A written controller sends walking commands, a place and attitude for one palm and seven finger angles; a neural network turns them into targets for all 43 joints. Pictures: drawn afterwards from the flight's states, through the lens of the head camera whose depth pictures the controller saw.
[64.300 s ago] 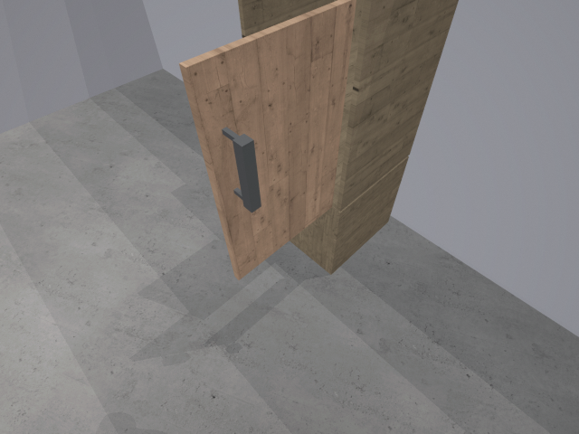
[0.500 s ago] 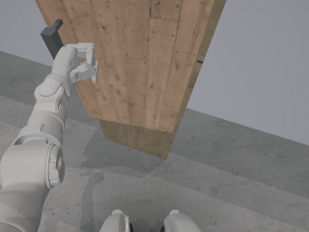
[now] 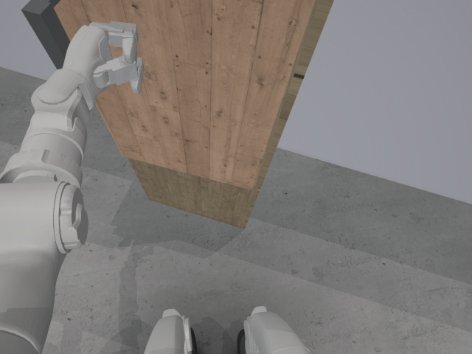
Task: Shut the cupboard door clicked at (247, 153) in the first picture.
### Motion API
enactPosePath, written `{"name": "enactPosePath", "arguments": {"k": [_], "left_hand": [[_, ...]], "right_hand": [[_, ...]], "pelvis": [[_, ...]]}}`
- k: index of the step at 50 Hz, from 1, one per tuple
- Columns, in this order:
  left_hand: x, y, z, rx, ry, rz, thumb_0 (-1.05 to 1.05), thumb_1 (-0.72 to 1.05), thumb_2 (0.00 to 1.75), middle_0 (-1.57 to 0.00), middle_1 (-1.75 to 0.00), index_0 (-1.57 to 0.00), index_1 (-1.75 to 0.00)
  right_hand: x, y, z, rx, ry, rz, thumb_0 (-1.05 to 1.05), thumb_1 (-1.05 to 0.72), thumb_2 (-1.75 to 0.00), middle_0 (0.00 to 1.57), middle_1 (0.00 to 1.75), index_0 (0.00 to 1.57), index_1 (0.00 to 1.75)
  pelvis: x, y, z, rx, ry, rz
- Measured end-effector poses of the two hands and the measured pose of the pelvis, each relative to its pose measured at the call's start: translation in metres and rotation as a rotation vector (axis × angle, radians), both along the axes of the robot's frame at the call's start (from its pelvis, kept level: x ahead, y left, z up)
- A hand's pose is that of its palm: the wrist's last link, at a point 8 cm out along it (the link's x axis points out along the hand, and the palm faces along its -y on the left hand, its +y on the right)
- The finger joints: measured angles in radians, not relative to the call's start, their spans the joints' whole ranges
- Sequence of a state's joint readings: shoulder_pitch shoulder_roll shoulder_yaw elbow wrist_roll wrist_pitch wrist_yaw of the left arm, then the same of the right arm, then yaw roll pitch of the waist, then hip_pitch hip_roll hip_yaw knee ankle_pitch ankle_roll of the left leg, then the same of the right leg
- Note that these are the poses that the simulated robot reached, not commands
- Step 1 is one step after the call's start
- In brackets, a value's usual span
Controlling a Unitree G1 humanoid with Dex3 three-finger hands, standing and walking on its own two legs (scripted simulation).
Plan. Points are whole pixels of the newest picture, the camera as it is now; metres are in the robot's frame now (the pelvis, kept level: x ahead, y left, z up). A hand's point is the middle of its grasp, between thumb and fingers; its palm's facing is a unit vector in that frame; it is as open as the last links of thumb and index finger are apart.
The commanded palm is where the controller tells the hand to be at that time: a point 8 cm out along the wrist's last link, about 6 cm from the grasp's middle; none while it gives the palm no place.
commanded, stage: push the door shut along its arc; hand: left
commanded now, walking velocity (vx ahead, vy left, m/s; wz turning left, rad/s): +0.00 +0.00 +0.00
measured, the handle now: (72, 50) +0.59 +0.19 +0.12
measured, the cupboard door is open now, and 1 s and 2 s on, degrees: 2 0 0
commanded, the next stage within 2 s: pull the fist back off the door in 0.30 s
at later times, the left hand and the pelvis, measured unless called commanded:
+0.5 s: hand (141, 63) +0.55 +0.09 +0.12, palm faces -0.24 -0.97 +0.03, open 2.7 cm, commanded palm +0.57 +0.09 +0.12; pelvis -0.01 +0.01 -0.02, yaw +0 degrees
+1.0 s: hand (162, 70) +0.54 +0.06 +0.12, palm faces -0.01 -1.00 -0.02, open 3.1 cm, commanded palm +0.50 +0.10 +0.12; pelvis -0.01 +0.01 +0.00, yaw -1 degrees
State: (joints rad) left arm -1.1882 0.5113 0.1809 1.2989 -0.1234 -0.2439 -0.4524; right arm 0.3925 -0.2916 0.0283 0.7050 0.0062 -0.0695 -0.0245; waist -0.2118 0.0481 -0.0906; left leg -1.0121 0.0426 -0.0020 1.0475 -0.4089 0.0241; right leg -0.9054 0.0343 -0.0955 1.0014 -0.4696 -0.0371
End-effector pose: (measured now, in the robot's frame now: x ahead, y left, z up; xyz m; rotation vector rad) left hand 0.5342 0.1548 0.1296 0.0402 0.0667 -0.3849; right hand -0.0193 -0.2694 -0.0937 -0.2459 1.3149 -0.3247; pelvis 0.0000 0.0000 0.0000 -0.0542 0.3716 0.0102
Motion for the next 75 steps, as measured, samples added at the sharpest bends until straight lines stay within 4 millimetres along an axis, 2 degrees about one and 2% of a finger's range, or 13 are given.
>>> {"name": "enactPosePath", "arguments": {"k": [10,21,23,29,32,36,42,48,51,55,63,69,75], "left_hand": [[0.01,-0.006,-0.001,-0.005,-0.002,-0.035,-0.02,0.92,1.02,-1.29,-1.5,-1.3,-1.5],[0.01,-0.009,-0.002,0.0,-0.001,-0.041,-0.04,0.93,1.06,-1.29,-1.5,-1.3,-1.5],[0.008,-0.009,-0.003,-0.032,0.004,0.023,-0.03,0.88,1.05,-1.29,-1.5,-1.3,-1.5],[-0.005,-0.015,-0.01,-0.08,0.0,0.41,-0.08,0.69,1.01,-1.29,-1.5,-1.33,-1.5],[-0.009,-0.022,-0.008,-0.019,-0.049,0.476,-0.07,0.73,1.02,-1.29,-1.5,-1.32,-1.5],[-0.01,-0.03,-0.005,0.035,-0.074,0.444,-0.04,0.84,1.06,-1.29,-1.5,-1.31,-1.5],[-0.01,-0.029,-0.004,0.023,-0.043,0.415,-0.04,0.88,1.02,-1.3,-1.5,-1.31,-1.5],[-0.014,-0.037,-0.007,-0.01,-0.057,0.393,-0.02,0.93,0.98,-1.29,-1.5,-1.3,-1.5],[-0.019,-0.045,-0.013,-0.016,-0.056,0.375,-0.01,0.93,0.95,-1.29,-1.5,-1.3,-1.5],[-0.027,-0.053,-0.021,-0.033,-0.049,0.385,0.0,0.92,0.93,-1.29,-1.5,-1.3,-1.5],[-0.05,-0.04,-0.016,-0.017,-0.1,0.41,0.01,0.91,0.91,-1.3,-1.5,-1.3,-1.5],[-0.068,-0.032,-0.01,-0.017,-0.087,0.407,0.01,0.9,0.9,-1.3,-1.5,-1.3,-1.5],[-0.082,-0.034,-0.002,-0.024,-0.107,0.386,0.01,0.9,0.9,-1.3,-1.5,-1.3,-1.5]], "right_hand": [[0.004,-0.003,-0.005,-0.033,-0.007,0.026,0.0,-0.9,-0.9,0.2,0.3,0.2,0.3],[-0.006,0.006,-0.01,-0.039,0.001,0.03,0.0,-0.9,-0.9,0.2,0.3,0.2,0.3],[-0.008,0.01,-0.01,-0.031,-0.003,0.037,0.0,-0.9,-0.9,0.2,0.3,0.2,0.3],[-0.016,0.026,-0.011,0.048,0.002,0.104,0.0,-0.9,-0.9,0.2,0.3,0.2,0.3],[-0.022,0.032,-0.011,0.076,-0.005,0.1,0.0,-0.9,-0.9,0.2,0.3,0.2,0.3],[-0.037,0.036,-0.009,0.092,0.006,0.059,0.0,-0.9,-0.9,0.2,0.3,0.2,0.3],[-0.061,0.036,-0.004,0.099,0.056,0.011,0.0,-0.9,-0.9,0.2,0.3,0.2,0.3],[-0.067,0.031,0.003,0.108,0.092,-0.016,0.0,-0.9,-0.9,0.2,0.3,0.2,0.3],[-0.058,0.027,0.005,0.113,0.091,-0.024,0.0,-0.9,-0.9,0.2,0.3,0.2,0.3],[-0.035,0.022,0.006,0.121,0.054,-0.03,0.01,-0.91,-0.9,0.2,0.3,0.2,0.3],[0.04,0.013,0.007,0.149,-0.094,-0.008,0.01,-0.91,-0.9,0.2,0.3,0.2,0.3],[0.099,0.004,0.012,0.155,-0.199,0.061,0.0,-0.91,-0.9,0.2,0.3,0.2,0.3],[0.14,-0.005,0.019,0.142,-0.289,0.112,0.0,-0.91,-0.9,0.2,0.3,0.2,0.3]], "pelvis": [[-0.004,0.002,-0.01,-0.01,0.03,0.005],[-0.012,0.007,-0.016,-0.02,0.043,0.012],[-0.013,0.009,-0.016,-0.024,0.048,0.013],[-0.019,0.011,-0.016,-0.021,0.048,0.024],[-0.022,0.01,-0.016,-0.019,0.044,0.026],[-0.025,0.01,-0.014,-0.017,0.034,0.022],[-0.024,0.011,-0.008,-0.008,0.019,0.007],[-0.015,0.01,0.0,0.004,0.004,-0.01],[-0.008,0.009,0.005,0.01,-0.007,-0.019],[0.004,0.005,0.012,0.021,-0.025,-0.034],[0.028,-0.005,0.025,0.042,-0.079,-0.049],[0.037,-0.013,0.031,0.047,-0.118,-0.026],[0.039,-0.019,0.034,0.055,-0.141,-0.016]]}}
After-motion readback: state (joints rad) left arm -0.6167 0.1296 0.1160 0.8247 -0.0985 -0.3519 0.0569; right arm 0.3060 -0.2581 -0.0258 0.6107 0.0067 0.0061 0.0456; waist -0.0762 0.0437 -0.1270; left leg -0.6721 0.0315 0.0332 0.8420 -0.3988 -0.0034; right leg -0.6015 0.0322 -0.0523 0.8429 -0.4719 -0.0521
